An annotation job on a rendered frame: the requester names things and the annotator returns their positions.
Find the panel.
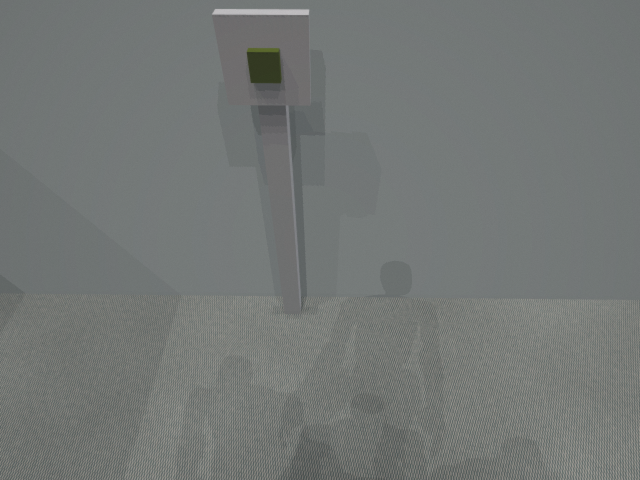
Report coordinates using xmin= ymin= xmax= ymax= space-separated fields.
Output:
xmin=212 ymin=9 xmax=311 ymax=314

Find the button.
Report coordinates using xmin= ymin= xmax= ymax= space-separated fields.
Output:
xmin=247 ymin=48 xmax=282 ymax=83

